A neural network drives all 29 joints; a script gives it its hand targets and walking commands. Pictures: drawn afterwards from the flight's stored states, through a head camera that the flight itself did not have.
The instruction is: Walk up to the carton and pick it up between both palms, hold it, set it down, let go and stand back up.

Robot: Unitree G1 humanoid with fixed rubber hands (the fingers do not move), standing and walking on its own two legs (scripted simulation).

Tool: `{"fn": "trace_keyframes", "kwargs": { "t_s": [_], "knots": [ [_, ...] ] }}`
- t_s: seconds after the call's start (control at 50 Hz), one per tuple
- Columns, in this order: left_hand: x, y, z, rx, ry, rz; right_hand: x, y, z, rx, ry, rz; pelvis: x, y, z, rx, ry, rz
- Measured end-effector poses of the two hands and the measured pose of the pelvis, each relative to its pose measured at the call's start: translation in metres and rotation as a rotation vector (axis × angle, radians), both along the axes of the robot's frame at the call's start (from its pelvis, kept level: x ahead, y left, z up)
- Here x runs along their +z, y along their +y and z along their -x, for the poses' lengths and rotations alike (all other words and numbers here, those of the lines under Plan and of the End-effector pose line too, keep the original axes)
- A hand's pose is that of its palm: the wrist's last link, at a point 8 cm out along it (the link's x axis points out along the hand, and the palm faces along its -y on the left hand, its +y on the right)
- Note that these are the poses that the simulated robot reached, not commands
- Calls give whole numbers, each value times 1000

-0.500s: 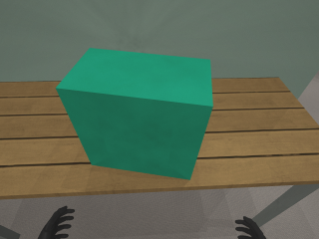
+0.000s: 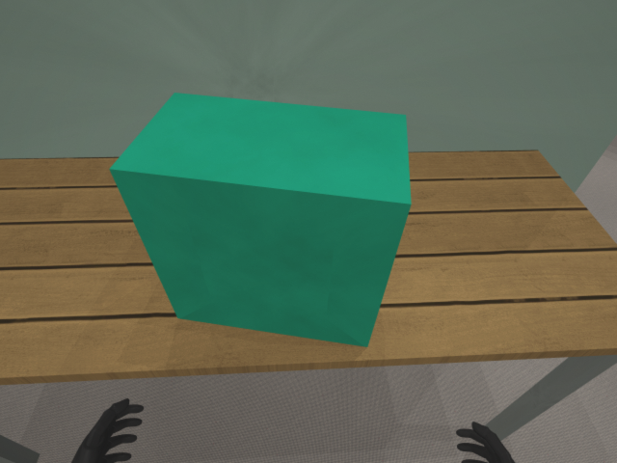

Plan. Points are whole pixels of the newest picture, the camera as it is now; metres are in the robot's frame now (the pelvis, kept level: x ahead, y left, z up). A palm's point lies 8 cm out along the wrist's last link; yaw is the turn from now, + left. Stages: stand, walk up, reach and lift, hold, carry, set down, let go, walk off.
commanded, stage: stand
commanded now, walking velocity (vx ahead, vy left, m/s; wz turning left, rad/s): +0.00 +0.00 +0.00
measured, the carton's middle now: (277, 229) +0.42 +0.06 +0.09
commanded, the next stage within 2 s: none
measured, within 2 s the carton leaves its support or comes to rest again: neither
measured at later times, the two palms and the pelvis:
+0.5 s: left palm out of the picture +0.14 +0.28 -0.06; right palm out of the picture +0.12 -0.25 -0.09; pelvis -0.01 +0.00 +0.00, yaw +0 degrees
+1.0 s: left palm out of the picture +0.14 +0.28 -0.07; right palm out of the picture +0.12 -0.25 -0.09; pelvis -0.02 +0.00 +0.00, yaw +0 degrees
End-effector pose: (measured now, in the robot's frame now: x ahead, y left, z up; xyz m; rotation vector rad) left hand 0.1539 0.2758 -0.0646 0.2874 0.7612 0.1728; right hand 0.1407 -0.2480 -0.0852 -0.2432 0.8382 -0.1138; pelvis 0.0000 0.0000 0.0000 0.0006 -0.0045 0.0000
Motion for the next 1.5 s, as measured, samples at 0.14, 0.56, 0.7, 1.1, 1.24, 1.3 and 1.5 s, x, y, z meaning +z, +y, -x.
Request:
{"fn": "trace_keyframes", "kwargs": {
  "t_s": [0.14,0.56,0.7,1.1,1.24,1.3,1.5],
  "knots": [
    [0,-1,3,-5,-3,1,0,0,3,0,-3,0,0,0,3,0,-5,0],
    [2,1,12,-6,-9,-4,-3,-2,18,-7,17,4,0,0,13,0,-18,0],
    [1,1,15,-6,-2,-5,-4,-3,21,-9,25,4,0,0,14,0,-20,0],
    [-3,0,19,-10,20,-4,-8,-4,24,-12,48,5,0,0,15,0,-22,0],
    [-4,0,20,-10,23,-4,-8,-4,24,-12,49,5,0,0,16,0,-23,0],
    [-5,0,22,-9,28,-4,-8,-4,24,-13,51,5,0,0,16,0,-23,0],
    [-6,1,25,-7,33,-3,-8,-4,25,-12,46,5,0,0,17,0,-28,0]
  ]
}}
